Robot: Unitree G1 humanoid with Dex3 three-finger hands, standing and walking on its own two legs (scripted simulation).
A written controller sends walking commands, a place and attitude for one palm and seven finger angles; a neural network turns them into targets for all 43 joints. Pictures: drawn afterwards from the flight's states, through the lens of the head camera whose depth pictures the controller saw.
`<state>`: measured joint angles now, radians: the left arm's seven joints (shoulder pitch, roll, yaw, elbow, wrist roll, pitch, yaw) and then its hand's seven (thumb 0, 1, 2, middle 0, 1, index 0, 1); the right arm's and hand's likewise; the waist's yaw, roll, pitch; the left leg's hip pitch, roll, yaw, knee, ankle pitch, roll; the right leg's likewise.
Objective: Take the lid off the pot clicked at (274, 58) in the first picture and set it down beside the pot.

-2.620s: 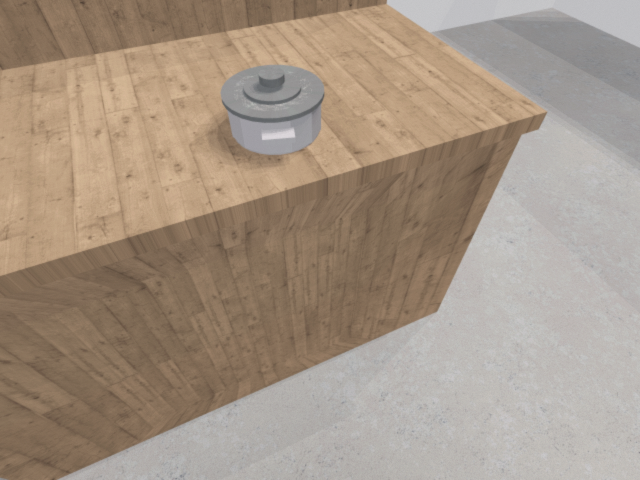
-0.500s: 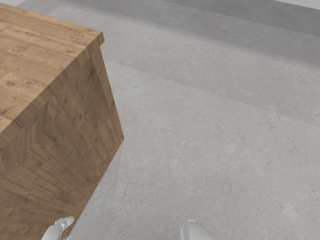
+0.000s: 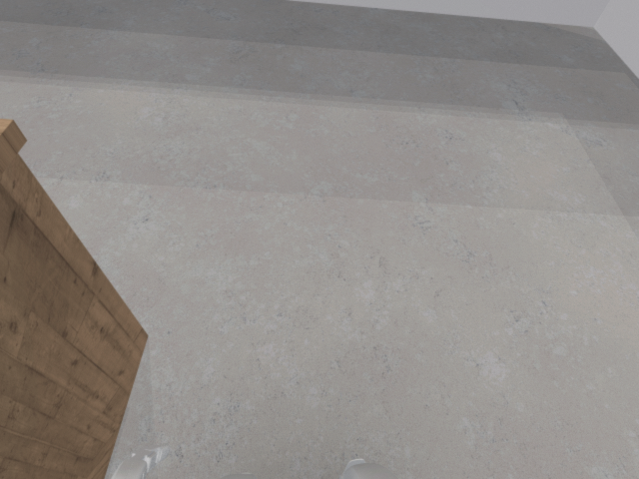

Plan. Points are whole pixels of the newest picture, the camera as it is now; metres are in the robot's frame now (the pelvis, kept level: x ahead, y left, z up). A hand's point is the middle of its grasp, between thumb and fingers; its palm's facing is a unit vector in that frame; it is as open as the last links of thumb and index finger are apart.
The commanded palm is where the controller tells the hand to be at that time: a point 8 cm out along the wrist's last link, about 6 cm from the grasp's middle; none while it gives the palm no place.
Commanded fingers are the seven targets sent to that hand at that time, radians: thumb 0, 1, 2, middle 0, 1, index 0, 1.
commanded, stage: walk to a spot facing it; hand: left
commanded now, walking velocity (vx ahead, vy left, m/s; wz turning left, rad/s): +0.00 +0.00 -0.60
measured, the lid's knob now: out of the picture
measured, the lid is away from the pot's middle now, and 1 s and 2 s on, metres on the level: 0.00 0.00 0.00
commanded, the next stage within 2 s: turn to face it in 0.98 s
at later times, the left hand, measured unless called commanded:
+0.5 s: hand out of the picture +0.13 +0.14 -0.14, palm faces -0.25 -0.94 -0.23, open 7.4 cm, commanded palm none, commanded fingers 0.00 0.90 0.90 -0.20 -0.30 -0.20 -0.30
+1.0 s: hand (312, 304) +0.40 +0.02 -0.14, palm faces -0.60 -0.78 -0.20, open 7.4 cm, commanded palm none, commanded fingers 0.00 0.90 0.90 -0.20 -0.30 -0.20 -0.30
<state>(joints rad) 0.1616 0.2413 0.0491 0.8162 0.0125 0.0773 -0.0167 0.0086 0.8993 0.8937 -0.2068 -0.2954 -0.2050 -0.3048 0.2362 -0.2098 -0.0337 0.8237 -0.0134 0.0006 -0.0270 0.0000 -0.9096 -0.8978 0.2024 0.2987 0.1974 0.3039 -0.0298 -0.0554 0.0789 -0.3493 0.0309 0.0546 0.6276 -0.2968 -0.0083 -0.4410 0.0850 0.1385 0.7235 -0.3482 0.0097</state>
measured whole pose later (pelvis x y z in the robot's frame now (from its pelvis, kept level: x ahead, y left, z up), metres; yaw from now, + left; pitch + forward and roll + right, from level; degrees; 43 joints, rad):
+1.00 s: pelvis +0.19 -0.08 +0.02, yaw -38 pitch +0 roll +0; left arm 0.14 0.25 0.09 0.89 0.03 0.04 -0.05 0.01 0.91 0.89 -0.20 -0.29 -0.19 -0.30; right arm 0.36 -0.17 -0.04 0.98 -0.02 -0.05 -0.02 0.00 -0.93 -0.90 0.21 0.30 0.20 0.30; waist -0.02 -0.04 0.07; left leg -0.12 0.11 0.27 0.41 -0.28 -0.02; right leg -0.60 -0.09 -0.07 0.93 -0.23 0.04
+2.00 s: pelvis +0.21 -0.20 +0.01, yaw -15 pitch +1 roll +0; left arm 0.23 0.25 0.07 0.88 0.02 0.02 0.02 0.01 0.90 0.89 -0.20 -0.29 -0.20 -0.30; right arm 0.18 -0.28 -0.11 0.91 -0.01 0.07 0.00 0.00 -0.91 -0.90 0.20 0.30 0.20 0.30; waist 0.00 0.04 0.04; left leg -0.47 -0.06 -0.11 0.72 -0.34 -0.02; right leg -0.28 -0.02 -0.02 0.56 -0.28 0.02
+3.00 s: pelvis +0.21 -0.23 +0.02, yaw +21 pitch +0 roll +1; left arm 0.16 0.20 0.03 0.83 0.01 0.01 0.03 0.01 0.90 0.89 -0.21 -0.30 -0.20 -0.30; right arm 0.22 -0.28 -0.10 0.94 -0.02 0.08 0.02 0.00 -0.91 -0.90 0.20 0.30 0.20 0.30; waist -0.05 0.05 0.09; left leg -0.52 -0.04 -0.06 1.11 -0.42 -0.06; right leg -0.20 -0.03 -0.05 0.51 -0.30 -0.02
